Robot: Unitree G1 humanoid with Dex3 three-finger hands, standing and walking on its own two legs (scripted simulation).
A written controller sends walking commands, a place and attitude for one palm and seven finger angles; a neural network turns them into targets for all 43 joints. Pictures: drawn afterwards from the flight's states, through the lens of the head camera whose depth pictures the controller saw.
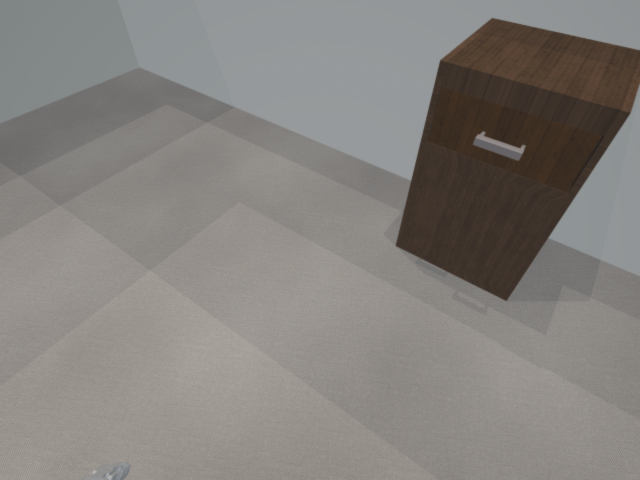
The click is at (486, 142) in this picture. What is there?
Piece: drawer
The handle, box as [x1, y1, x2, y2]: [473, 131, 525, 160]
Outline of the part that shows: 475,137 473,144 517,160 519,159 525,146 522,145 520,148 488,138 484,135 485,132 483,131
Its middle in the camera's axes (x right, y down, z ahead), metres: +0.52 -0.27 +1.11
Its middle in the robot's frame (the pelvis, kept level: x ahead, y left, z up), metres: +1.02 -0.47 -0.14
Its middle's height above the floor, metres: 0.63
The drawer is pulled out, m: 0.00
